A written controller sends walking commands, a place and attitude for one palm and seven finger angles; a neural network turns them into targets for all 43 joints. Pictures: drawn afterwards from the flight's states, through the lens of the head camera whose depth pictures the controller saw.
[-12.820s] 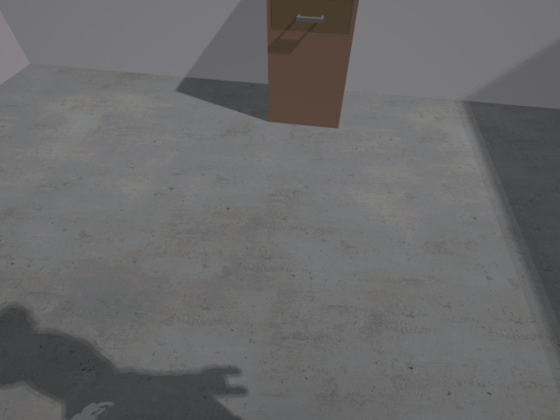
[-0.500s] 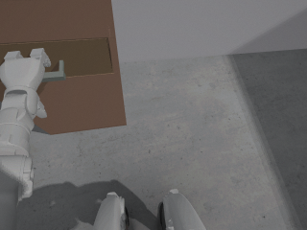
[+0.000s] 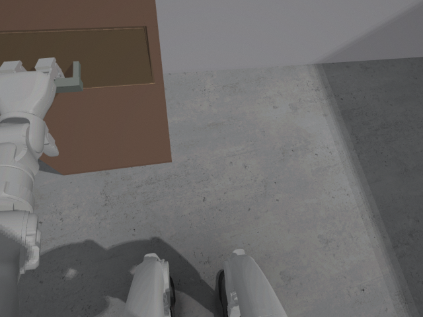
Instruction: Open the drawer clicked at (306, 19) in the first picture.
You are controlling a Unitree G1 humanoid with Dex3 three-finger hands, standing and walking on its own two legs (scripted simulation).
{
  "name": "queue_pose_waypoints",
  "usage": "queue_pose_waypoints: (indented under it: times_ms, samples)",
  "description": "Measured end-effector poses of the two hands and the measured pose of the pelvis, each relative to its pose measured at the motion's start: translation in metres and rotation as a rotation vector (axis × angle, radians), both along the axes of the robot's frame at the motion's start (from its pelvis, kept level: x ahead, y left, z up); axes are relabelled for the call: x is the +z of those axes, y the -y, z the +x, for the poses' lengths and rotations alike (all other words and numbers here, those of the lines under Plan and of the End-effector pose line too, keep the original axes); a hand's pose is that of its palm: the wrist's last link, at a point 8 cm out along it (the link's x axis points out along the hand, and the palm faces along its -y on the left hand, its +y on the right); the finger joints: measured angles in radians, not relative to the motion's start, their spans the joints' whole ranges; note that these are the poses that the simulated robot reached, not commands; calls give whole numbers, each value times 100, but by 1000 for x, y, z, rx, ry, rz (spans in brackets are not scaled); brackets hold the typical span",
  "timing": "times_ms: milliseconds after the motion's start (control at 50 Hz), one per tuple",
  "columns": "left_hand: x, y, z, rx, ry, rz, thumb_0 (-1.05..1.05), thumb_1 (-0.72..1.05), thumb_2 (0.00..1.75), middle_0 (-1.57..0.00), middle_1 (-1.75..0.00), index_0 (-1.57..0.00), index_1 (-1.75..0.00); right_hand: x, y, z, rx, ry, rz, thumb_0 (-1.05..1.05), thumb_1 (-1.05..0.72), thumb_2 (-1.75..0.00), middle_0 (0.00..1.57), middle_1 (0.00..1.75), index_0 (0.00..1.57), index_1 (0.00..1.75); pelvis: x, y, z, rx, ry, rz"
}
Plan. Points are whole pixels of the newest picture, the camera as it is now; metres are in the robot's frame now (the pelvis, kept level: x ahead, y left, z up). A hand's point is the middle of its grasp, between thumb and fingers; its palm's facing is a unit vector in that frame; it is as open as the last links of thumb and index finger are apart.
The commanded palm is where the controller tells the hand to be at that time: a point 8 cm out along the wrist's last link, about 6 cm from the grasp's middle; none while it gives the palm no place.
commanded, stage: lower the fingers behind the handle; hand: left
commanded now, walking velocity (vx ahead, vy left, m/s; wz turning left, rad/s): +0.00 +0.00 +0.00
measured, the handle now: (44, 77) +0.56 +0.29 -0.01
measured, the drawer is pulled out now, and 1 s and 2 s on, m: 0.00 0.00 0.04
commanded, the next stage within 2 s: close the thumb around the handle in 0.62 s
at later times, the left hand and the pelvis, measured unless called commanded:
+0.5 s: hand (44, 108) +0.51 +0.29 -0.03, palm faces -0.08 -0.02 -1.00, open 13.8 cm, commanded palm +0.51 +0.26 +0.01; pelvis -0.01 +0.00 -0.02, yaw -1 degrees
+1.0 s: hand (43, 108) +0.51 +0.29 -0.03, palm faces -0.06 -0.03 -1.00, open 11.6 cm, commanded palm +0.51 +0.26 +0.01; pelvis -0.01 +0.00 -0.01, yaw -1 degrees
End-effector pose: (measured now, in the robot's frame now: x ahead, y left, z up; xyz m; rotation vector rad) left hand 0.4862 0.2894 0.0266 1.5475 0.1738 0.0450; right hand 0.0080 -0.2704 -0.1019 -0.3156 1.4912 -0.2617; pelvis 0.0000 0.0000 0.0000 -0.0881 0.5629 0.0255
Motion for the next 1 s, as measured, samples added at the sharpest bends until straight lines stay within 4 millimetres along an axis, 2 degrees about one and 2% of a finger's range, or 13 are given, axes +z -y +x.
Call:
queue_pose_waypoints:
  times_ms: [200, 500, 780, 880, 1000]
  samples:
    - [-6, 0, 8, 21, 23, 13, 0, -49, 30, -32, -120, -32, -120, -10, -1, -4, 6, 4, -6, 0, -90, -90, 20, 30, 20, 30, -11, 0, -7, 3, -17, -7]
    - [-5, -1, 7, 1, -1, 7, 0, -49, 30, -30, -120, -32, -120, -17, -3, -10, -1, 10, 4, 0, -90, -90, 20, 30, 21, 30, -17, 1, -10, -6, -19, -5]
    - [-6, -1, 6, -4, 26, 0, 0, -48, 30, -29, -120, -32, -120, -17, -1, -1, 6, 13, 5, 0, -90, -90, 20, 30, 20, 30, -16, -1, -8, -8, -18, -5]
    - [-5, -1, 5, -1, 20, -7, 0, -39, 35, -29, -121, -33, -121, -15, -1, 2, 6, 22, 3, 0, -90, -90, 20, 30, 20, 30, -14, -2, -7, -9, -15, -4]
    - [-5, -2, 6, -7, 18, -3, 0, -15, 45, -31, -123, -34, -124, -14, -2, 4, 11, 21, 3, 0, -90, -90, 20, 30, 20, 30, -13, -3, -5, -7, -15, -5]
